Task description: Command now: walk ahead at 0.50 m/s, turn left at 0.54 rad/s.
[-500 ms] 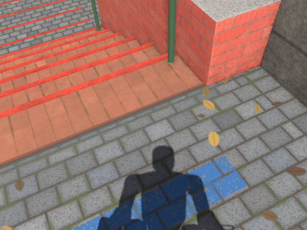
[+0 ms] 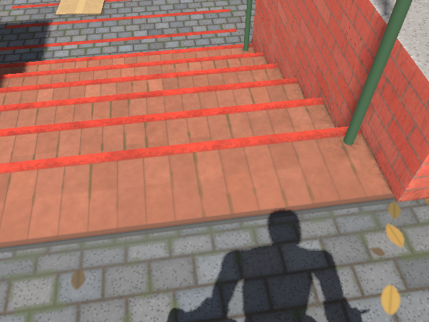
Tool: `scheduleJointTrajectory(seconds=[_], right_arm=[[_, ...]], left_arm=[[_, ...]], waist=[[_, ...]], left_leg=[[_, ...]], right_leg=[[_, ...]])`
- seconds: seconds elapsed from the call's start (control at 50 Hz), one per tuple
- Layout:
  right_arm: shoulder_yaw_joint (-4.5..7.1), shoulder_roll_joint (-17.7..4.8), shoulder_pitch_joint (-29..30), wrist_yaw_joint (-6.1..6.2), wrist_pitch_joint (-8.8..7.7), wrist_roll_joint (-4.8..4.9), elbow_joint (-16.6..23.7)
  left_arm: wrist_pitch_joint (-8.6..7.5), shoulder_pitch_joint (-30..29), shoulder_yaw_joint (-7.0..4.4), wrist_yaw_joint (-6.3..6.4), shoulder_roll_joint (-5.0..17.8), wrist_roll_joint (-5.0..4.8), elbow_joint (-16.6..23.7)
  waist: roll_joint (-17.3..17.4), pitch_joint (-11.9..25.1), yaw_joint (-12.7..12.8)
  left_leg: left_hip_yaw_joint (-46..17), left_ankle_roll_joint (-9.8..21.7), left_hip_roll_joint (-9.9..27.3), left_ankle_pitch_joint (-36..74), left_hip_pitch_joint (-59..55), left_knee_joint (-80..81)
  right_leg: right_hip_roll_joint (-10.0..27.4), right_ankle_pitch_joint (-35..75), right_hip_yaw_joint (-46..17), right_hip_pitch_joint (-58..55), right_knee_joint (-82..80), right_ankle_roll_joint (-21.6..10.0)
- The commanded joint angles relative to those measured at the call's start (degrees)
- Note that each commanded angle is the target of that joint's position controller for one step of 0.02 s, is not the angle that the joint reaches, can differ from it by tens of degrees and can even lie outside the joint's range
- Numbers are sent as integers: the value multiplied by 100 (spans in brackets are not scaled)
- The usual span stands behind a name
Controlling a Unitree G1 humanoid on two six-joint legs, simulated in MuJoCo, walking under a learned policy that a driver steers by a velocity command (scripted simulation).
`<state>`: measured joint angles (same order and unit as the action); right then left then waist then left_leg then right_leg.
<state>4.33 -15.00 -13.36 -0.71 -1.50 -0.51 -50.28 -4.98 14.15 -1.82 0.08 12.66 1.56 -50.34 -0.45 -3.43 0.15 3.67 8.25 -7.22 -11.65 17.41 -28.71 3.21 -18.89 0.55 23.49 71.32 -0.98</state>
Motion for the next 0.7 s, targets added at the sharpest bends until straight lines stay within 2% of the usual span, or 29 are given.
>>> scheduleJointTrajectory(seconds=[0.02,0.06,0.12,0.22,0.28,0.32,0.34,0.36,0.38,0.4,0.42,0.44,0.46,0.48,0.5,0.52,0.56,0.58,0.64,0.7], right_arm=[[106,-563,-303,51,-170,70,236],[144,-743,-473,43,-238,74,208],[155,-796,-845,47,-220,72,188],[167,-841,-1346,81,-176,37,196],[176,-907,-1458,119,-165,-30,244],[198,-1005,-1244,163,-174,-51,344],[213,-1076,-1007,165,-184,-57,422],[217,-1126,-877,140,-214,-57,452],[186,-1040,-858,88,-259,-12,432],[50,-590,-989,46,-312,36,580],[-9,-238,-1786,38,-292,184,677],[14,-654,-1749,93,-218,-34,449],[17,-668,-1315,50,-200,-77,441],[-14,-580,-974,15,-200,-93,513],[-19,-544,-810,-27,-171,-130,570],[-36,-497,-811,-60,-116,-167,569],[-53,-418,-890,-53,-42,-176,538],[-62,-382,-860,-47,-30,-170,544],[-149,-247,-462,-60,-16,-138,636],[-291,-74,81,-79,-17,-100,703]], left_arm=[[141,295,-108,-40,521,141,377],[256,85,-93,-67,469,140,509],[291,-689,-85,-88,509,119,817],[250,-1654,-18,-137,517,62,1176],[175,-2006,15,-151,579,18,1375],[118,-1766,-7,-140,713,-6,1387],[88,-1366,-42,-114,814,-21,1290],[50,-718,-106,-66,952,-20,1081],[-26,58,-176,0,1102,28,880],[-62,970,-260,101,1481,161,852],[11,856,-383,96,1962,229,825],[74,533,-326,30,1445,81,849],[77,158,-218,-8,949,21,902],[61,-8,-160,-35,729,37,859],[33,8,-138,-25,686,36,781],[-11,41,-114,-18,647,11,686],[-151,309,-104,-64,674,-55,498],[-197,362,-106,-81,711,-78,429],[-152,290,-84,-83,747,-79,327],[-31,410,-63,-66,754,-88,193]], waist=[[-52,308,161],[54,291,160],[254,132,-102],[426,140,-505],[476,125,-599],[540,155,-393],[574,247,-173],[509,535,94],[199,963,477],[-386,1829,752],[-1832,2151,209],[-936,1574,103],[-280,870,81],[-42,519,61],[-247,397,9],[-452,297,-65],[-474,438,-150],[-456,495,-195],[-600,525,-223],[-739,565,-38]], left_leg=[[-1966,891,1560,1907,-759,1581],[-1754,837,1375,2157,-627,1627],[-1803,646,1248,2066,-781,1674],[-2059,495,1247,2231,-1490,1396],[-2294,475,1373,2630,-1798,1099],[-2472,320,1453,2791,-1716,878],[-2478,195,1421,3089,-1484,645],[-2395,86,1304,3611,-1381,99],[-2076,-49,965,3509,-1096,-969],[-1670,-166,651,1897,-424,-2545],[-1082,-350,-265,-1904,1283,-3926],[-1202,-282,233,-1644,1777,-4415],[-1175,-313,429,-1069,1739,-4331],[-1124,-352,573,-792,1655,-4067],[-1085,-390,691,-717,1571,-3835],[-1039,-467,710,-718,1407,-3691],[-967,-586,574,-799,1217,-3567],[-936,-639,528,-726,1248,-3441],[-658,-757,594,-274,1210,-2533],[-245,-780,660,346,601,-1393]], right_leg=[[289,204,-213,906,-407,201],[285,465,-97,1005,-842,327],[270,1128,-24,1445,-1673,447],[32,1762,-70,1675,-2889,430],[-149,1662,-89,1514,-3430,323],[-236,1443,-195,874,-3864,187],[-347,1213,-185,192,-4075,91],[-511,1070,-69,-639,-4225,-28],[-326,1230,-158,-1721,-4540,-207],[987,29,-1512,-2982,-4675,-506],[2180,-224,-4292,-3893,-5425,-1225],[2042,-865,-4530,-3325,-5545,-1266],[1757,-727,-3554,-2567,-5622,-1162],[1449,-21,-2781,-2058,-5725,-1040],[1205,561,-2244,-1813,-5802,-932],[1037,1642,-1791,-1597,-5825,-884],[1025,4143,-1231,-1592,-5624,-991],[1011,4883,-985,-1647,-5578,-1029],[811,5398,-370,-1580,-5610,-971],[584,5284,-3,-1398,-5561,-832]])
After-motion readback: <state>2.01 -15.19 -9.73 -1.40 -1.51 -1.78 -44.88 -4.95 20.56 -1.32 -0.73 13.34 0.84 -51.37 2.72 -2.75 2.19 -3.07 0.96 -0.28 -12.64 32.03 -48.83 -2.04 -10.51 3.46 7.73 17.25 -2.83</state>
